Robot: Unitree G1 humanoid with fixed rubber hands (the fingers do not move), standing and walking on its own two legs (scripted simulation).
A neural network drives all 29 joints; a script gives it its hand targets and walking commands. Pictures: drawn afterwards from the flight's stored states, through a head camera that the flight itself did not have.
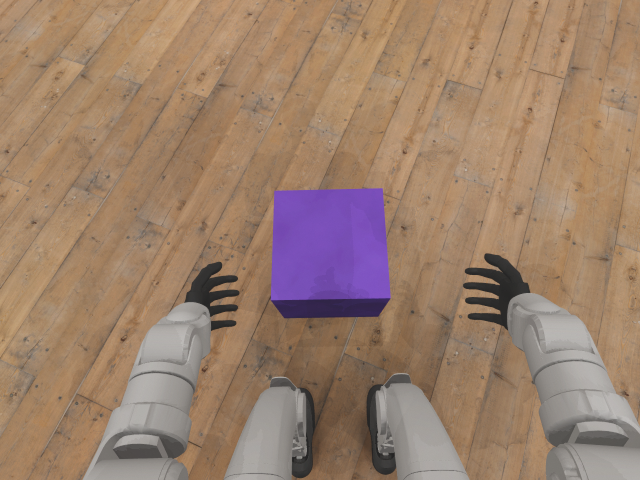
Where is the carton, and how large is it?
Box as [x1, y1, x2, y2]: [271, 188, 390, 317]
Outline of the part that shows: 382,188 274,191 271,300 284,317 377,316 390,298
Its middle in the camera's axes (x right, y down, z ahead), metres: +0.02 +0.04 +1.02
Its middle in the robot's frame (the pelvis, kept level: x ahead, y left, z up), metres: +0.55 +0.01 -0.56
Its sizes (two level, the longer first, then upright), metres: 0.270 0.264 0.255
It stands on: the floor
